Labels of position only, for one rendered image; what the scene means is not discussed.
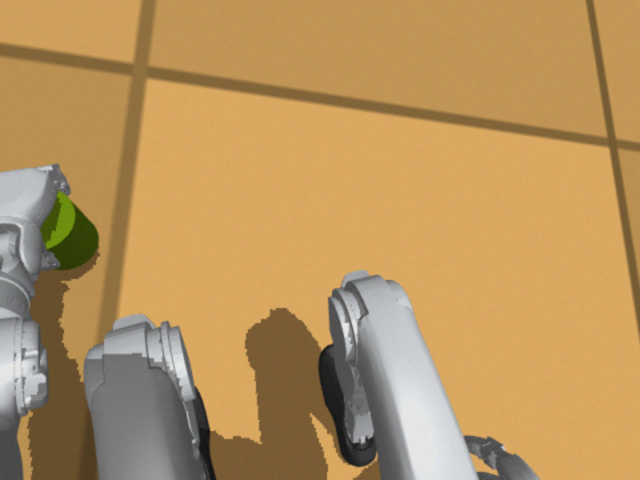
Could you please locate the mug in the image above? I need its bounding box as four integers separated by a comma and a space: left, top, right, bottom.
40, 190, 99, 270

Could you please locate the right robot hand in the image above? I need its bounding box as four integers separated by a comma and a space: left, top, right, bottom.
463, 435, 540, 480

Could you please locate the left robot arm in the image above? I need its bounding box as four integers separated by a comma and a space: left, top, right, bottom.
0, 216, 49, 480

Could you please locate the left robot hand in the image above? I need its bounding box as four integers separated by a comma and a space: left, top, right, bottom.
0, 163, 71, 271

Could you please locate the right robot foot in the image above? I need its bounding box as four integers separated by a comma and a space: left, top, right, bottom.
318, 344, 377, 467

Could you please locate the left robot foot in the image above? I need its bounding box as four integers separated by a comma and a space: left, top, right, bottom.
192, 386, 216, 480

